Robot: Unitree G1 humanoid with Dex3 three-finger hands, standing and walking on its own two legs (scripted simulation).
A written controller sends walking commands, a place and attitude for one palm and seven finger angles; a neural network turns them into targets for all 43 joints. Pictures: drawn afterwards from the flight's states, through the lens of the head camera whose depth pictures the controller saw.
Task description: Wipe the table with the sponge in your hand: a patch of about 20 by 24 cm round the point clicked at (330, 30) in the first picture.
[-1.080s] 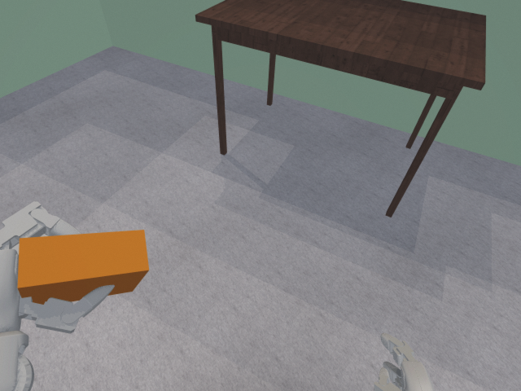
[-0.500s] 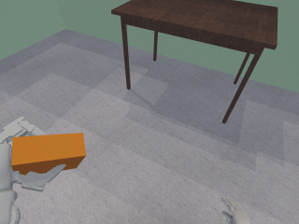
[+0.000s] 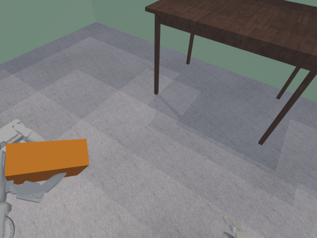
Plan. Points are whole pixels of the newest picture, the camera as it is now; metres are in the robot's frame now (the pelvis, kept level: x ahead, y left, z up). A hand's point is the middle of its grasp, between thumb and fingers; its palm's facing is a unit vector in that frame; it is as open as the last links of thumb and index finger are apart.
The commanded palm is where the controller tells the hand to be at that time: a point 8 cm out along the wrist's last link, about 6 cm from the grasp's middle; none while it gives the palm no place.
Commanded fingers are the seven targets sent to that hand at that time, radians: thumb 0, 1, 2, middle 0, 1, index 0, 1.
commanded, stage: walk to a spot facing it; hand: left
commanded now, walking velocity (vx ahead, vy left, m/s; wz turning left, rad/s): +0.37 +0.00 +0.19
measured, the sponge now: (59, 161) +0.23 +0.21 +0.15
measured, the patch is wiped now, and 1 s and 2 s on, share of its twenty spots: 0.00 0.00 0.00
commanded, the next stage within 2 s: turn to face it in 1.82 s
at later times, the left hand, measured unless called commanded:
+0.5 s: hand (57, 110) +0.34 +0.25 +0.16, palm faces +0.52 -0.74 -0.43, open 9.1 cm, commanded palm +0.29 +0.29 +0.18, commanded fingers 0.00 0.10 1.30 -1.20 -1.60 -1.20 -1.60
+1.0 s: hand (85, 78) +0.48 +0.24 +0.15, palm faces +0.62 -0.68 -0.39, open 9.0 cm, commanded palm +0.41 +0.26 +0.18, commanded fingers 0.00 0.10 1.30 -1.20 -1.60 -1.20 -1.60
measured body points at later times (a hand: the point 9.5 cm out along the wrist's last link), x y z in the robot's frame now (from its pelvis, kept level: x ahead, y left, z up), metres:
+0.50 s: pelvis +0.16 -0.01 -0.02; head +0.20 +0.00 +0.43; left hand +0.31 +0.29 +0.19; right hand +0.36 -0.25 -0.10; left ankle +0.23 +0.11 -0.74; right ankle +0.06 -0.12 -0.73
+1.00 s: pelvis +0.32 -0.05 -0.02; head +0.35 -0.07 +0.43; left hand +0.44 +0.27 +0.17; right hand +0.53 -0.24 -0.13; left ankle +0.25 +0.07 -0.66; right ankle +0.38 -0.15 -0.74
